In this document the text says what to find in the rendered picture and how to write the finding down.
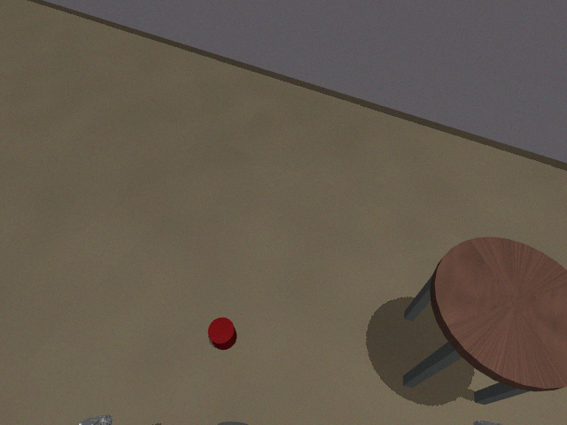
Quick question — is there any stool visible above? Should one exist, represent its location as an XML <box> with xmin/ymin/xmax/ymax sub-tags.
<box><xmin>403</xmin><ymin>237</ymin><xmax>567</xmax><ymax>405</ymax></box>

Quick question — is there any tin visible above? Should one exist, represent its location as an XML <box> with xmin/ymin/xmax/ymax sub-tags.
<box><xmin>208</xmin><ymin>317</ymin><xmax>237</xmax><ymax>350</ymax></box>

